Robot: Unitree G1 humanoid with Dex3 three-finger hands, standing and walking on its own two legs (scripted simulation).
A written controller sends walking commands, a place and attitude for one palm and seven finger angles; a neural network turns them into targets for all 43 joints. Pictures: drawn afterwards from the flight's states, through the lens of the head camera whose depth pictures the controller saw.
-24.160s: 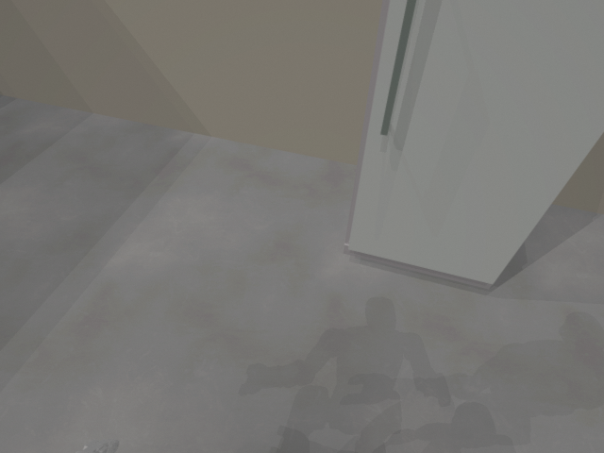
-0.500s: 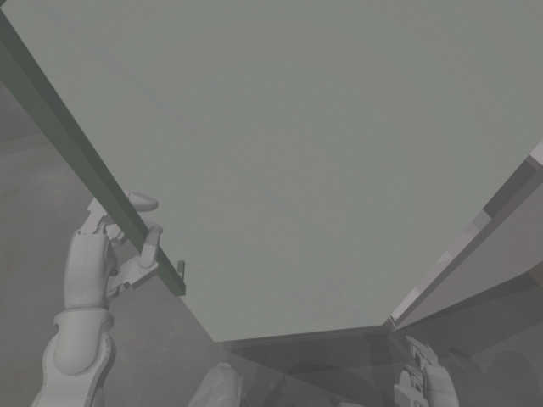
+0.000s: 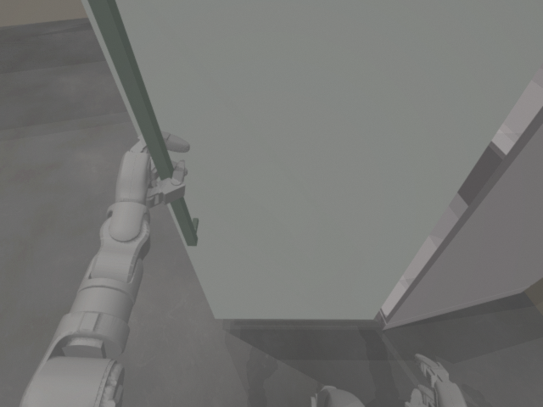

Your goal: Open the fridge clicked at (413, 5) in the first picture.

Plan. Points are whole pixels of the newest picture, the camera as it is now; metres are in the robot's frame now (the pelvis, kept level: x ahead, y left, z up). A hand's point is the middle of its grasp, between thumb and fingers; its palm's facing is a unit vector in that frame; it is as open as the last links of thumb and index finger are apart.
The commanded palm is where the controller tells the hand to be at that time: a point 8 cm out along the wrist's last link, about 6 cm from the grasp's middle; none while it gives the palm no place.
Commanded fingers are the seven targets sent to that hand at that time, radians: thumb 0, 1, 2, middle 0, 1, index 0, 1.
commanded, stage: stop walking and hold the door back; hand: left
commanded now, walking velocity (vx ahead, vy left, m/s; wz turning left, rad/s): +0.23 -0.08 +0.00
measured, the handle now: (164, 149) +0.45 +0.17 +0.14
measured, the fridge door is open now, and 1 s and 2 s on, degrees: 76 74 72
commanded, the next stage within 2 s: loosen the grip on the handle in 0.86 s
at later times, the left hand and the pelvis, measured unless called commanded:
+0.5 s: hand (182, 166) +0.44 +0.15 +0.11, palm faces +0.15 -0.97 -0.21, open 5.4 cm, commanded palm +0.40 +0.22 +0.10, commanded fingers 0.00 0.90 0.90 -0.45 -1.40 -0.45 -1.40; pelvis +0.01 -0.01 -0.01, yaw -4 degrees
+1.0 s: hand (177, 175) +0.42 +0.16 +0.11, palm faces +0.03 -0.96 -0.26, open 5.5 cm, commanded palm +0.39 +0.21 +0.11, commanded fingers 0.00 0.54 0.73 -0.45 -1.40 -0.45 -1.40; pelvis +0.01 +0.02 -0.01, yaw -5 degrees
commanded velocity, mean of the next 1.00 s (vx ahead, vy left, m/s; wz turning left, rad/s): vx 0.02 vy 0.03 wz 0.00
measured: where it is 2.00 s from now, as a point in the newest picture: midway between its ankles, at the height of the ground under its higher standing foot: outside the picture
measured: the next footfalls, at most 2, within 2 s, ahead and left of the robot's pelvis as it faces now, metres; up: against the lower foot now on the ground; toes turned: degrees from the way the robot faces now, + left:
right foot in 0.12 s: +0.08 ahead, -0.11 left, +0.00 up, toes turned -6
left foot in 0.50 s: +0.08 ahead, +0.13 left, +0.00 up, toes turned +0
